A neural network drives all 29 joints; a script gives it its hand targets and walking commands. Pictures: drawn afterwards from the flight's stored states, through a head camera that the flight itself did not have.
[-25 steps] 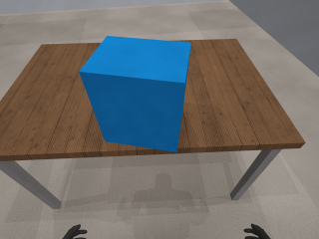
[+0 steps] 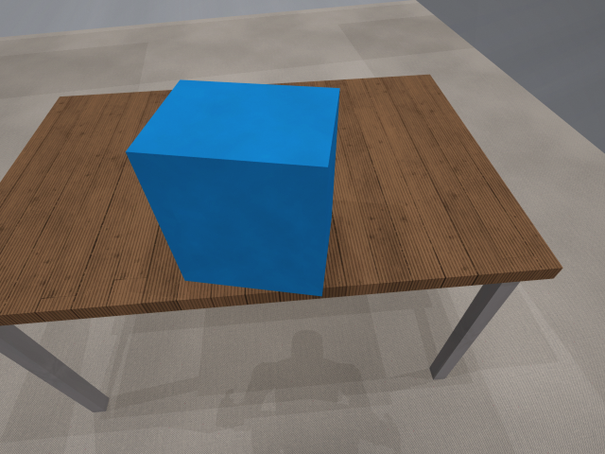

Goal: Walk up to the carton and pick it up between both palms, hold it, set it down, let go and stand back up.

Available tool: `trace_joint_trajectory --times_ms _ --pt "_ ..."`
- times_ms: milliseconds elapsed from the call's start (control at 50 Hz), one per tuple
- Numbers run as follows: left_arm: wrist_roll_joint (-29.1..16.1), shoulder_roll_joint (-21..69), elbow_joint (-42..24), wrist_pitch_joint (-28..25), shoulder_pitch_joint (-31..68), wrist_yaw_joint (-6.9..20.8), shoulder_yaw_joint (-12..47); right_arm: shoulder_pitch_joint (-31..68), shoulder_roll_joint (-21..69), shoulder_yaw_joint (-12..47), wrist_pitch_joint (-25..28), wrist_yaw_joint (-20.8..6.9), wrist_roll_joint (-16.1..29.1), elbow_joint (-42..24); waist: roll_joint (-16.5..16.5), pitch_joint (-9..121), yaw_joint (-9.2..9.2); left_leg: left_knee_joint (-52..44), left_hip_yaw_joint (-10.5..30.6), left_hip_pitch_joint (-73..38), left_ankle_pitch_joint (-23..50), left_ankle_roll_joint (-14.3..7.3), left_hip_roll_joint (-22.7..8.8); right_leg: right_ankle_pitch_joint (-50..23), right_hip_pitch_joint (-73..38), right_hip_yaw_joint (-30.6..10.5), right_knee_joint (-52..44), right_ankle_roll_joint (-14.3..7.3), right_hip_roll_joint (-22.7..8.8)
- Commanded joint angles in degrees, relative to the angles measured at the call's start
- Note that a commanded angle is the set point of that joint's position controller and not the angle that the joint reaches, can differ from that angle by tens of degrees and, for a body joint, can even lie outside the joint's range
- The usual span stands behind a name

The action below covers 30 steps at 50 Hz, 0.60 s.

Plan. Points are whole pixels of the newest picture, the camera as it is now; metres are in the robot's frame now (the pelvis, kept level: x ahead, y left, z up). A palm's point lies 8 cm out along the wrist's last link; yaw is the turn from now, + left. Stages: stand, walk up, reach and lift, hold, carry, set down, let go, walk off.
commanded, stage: walk up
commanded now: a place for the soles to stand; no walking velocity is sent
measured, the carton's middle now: (254, 193) +0.51 +0.09 +0.05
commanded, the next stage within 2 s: none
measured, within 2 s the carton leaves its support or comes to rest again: neither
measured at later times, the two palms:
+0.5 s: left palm out of the picture +0.00 +0.36 -0.09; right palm out of the picture +0.10 -0.21 -0.12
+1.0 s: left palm (72, 387) +0.24 +0.37 -0.11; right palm out of the picture +0.09 -0.16 -0.11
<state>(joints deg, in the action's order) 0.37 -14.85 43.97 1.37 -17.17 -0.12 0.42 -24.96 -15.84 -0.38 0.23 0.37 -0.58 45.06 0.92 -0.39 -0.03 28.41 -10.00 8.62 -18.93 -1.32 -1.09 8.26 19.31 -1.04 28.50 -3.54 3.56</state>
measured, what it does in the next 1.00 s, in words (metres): steps to the left: left foot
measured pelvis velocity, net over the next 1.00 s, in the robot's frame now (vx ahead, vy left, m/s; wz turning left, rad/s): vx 0.08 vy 0.12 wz -0.04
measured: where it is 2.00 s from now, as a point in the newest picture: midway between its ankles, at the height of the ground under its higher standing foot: outside the picture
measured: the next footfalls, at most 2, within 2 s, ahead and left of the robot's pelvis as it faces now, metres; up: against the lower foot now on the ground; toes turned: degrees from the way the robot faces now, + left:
left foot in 0.58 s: +0.12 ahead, +0.27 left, +0.00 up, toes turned +5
right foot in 1.02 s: +0.10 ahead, -0.06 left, +0.00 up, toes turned +4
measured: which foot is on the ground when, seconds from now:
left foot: down 0.00-0.24, up 0.26-0.56, down 0.58-1.00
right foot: down 0.00-0.58, up 0.60-1.00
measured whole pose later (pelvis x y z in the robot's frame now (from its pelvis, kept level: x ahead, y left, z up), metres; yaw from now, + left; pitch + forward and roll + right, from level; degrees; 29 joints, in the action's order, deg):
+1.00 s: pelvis +0.08 +0.12 -0.01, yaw -2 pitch -1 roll +1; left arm 2.4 -17.3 37.1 3.7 -8.4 2.3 -2.0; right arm -23.9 -16.1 -1.7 0.3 2.3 -2.3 37.5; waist -1.2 -7.4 -2.5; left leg 36.8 -5.2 15.5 -19.5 2.3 -5.3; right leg 21.3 19.4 1.3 40.4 -0.4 -1.4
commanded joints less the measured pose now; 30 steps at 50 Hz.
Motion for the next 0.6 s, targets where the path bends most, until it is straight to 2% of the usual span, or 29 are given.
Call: trace_joint_trajectory --times_ms 0,120,140,160,180,200,220,240,280,320,380,420,460,480,500,520,540,560,580 --pt "-0.02 -8.03 -3.90 -0.94 -0.31 -0.39 -2.55 -0.38 -7.45 -1.94 1.27 0.42 -0.42 -5.11 -0.86 -2.17 1.11 -8.10 9.38 5.28 -1.90 -1.91 -8.20 -0.18 -3.32 -10.94 -2.90 -0.95 -6.82" --pt "0.03 -7.51 -4.11 -0.87 0.60 -0.41 -2.40 0.70 -8.24 -2.08 0.82 0.51 -0.34 -6.23 1.51 -3.56 0.98 -7.87 9.03 5.56 3.88 -2.46 -10.25 -6.17 -3.01 -9.47 1.12 -0.75 -5.59" --pt "2.13 -8.88 -3.66 -2.02 -8.67 -1.34 -4.42 -1.26 -12.27 -3.53 -0.08 -0.52 -2.33 -5.00 4.06 -1.39 2.35 -2.35 7.55 8.10 -15.19 -2.94 -7.59 17.12 -5.28 -12.05 -0.76 -2.17 -7.26" --pt "2.18 -11.53 -2.80 -2.05 -10.88 -2.05 -5.71 -1.24 -11.71 -3.55 -1.05 -0.84 -2.83 -6.18 1.35 -4.36 2.54 2.22 6.98 14.40 -23.73 -2.39 -5.38 30.50 -5.23 -18.47 -5.14 -3.11 -10.23" --pt "2.11 -13.26 -2.00 -1.88 -13.04 -2.70 -6.52 -0.87 -10.28 -3.33 -1.76 -1.12 -3.06 -7.05 -2.97 -6.83 3.17 9.90 6.08 20.82 -23.57 -0.98 -1.74 40.79 -6.68 -28.82 -11.00 -5.34 -14.95" --pt "2.20 -14.71 -1.54 -1.69 -14.38 -3.36 -7.38 -0.71 -9.39 -3.30 -2.17 -1.43 -3.26 -7.47 -6.32 -7.78 4.12 20.51 6.33 23.47 -20.84 0.17 -0.10 46.00 -6.47 -39.12 -16.50 -9.16 -20.79" --pt "2.31 -14.87 -2.05 -1.83 -13.59 -3.90 -7.88 -0.12 -9.34 -3.36 -2.31 -1.83 -3.75 -8.26 -5.38 -9.32 4.23 25.75 10.54 26.55 -19.62 0.63 -2.01 45.76 -6.05 -43.71 -17.66 -11.85 -23.70" --pt "2.60 -14.45 -2.66 -2.41 -12.24 -4.33 -7.91 0.23 -8.71 -3.38 -2.19 -1.94 -3.90 -9.02 -4.92 -9.62 3.55 27.52 12.80 28.98 -15.77 0.66 -4.18 41.85 -7.60 -44.02 -16.81 -12.74 -24.99" --pt "2.99 -12.10 -3.53 -3.36 -9.47 -4.47 -7.44 -1.16 -8.48 -3.81 -1.57 -2.15 -3.64 -9.49 -4.74 -6.47 1.98 27.45 13.68 29.40 -9.77 1.28 -5.58 33.15 -10.72 -38.24 -15.92 -11.82 -23.64" --pt "3.03 -10.67 -4.71 -3.51 -6.46 -4.01 -7.01 -1.41 -8.40 -4.43 -1.48 -2.65 -3.28 -9.61 -5.69 -4.24 0.79 27.23 12.95 25.17 -7.73 1.68 -5.02 29.03 -8.67 -30.47 -16.27 -9.62 -20.78" --pt "3.11 -9.66 -6.35 -3.07 -2.16 -2.44 -6.27 -0.13 -6.20 -3.74 -1.16 -2.67 -1.77 -10.29 -11.03 -4.62 0.74 23.01 10.65 17.04 -5.88 2.28 -3.47 23.78 0.65 -18.99 -15.55 -7.99 -15.31" --pt "2.79 -9.98 -7.54 -2.46 1.80 -1.19 -5.84 -2.95 -4.87 -3.05 -0.44 -2.27 -0.42 -9.63 -15.22 -4.25 -0.52 16.39 8.55 6.34 -1.25 2.09 -2.45 20.74 9.36 -11.60 -14.04 -6.64 -12.14" --pt "1.95 -10.23 -7.88 -1.59 3.77 -0.25 -5.41 -7.72 -4.79 -3.58 0.46 -1.35 0.06 -8.16 -14.61 -2.23 -2.71 8.48 4.55 -3.34 9.62 2.16 -0.32 20.78 13.64 -6.47 -7.29 -4.57 -8.71" --pt "1.65 -9.65 -7.72 -1.17 3.68 0.05 -5.05 -10.01 -5.37 -4.24 0.73 -0.53 -0.24 -7.18 -13.07 -1.25 -3.91 6.57 2.61 -6.57 10.75 2.06 1.19 20.91 14.67 -5.27 -2.78 -3.49 -7.11" --pt "1.50 -8.48 -7.51 -0.78 2.21 0.31 -4.56 -11.53 -6.21 -4.73 0.97 0.18 -0.59 -6.80 -9.84 -0.38 -4.73 4.45 2.69 -8.48 9.38 2.22 1.28 22.62 15.71 -3.65 2.73 -2.42 -5.47" --pt "1.37 -6.54 -7.33 -0.35 -0.69 0.42 -3.98 -12.47 -8.23 -5.14 1.22 0.64 -1.38 -6.83 -3.77 -0.08 -5.05 0.67 6.11 -8.56 3.67 2.06 -1.13 25.36 16.23 -1.55 9.18 -0.95 -3.67" --pt "1.02 -4.25 -7.74 0.03 -4.02 0.41 -3.36 -12.09 -12.00 -5.70 1.47 0.88 -2.60 -7.74 5.07 -0.54 -4.60 -7.30 20.59 -4.47 -9.71 -0.11 -10.36 24.26 16.30 -0.27 18.46 1.59 -1.08" --pt "0.98 -3.60 -7.85 0.72 -7.85 0.27 -3.16 -5.84 -14.71 -5.65 1.48 1.22 -2.96 -10.53 10.24 -4.22 -1.64 -16.11 40.10 4.76 -23.01 -5.27 -22.19 27.37 16.59 -2.22 26.67 4.05 -0.53" --pt "0.93 -6.15 -7.86 1.17 -7.27 0.12 -4.19 -1.97 -14.15 -5.39 0.99 1.87 -2.56 -10.66 4.38 -8.97 -0.35 -17.10 39.45 11.33 -27.89 -9.87 -24.20 24.67 13.48 -5.62 28.84 4.34 -2.74"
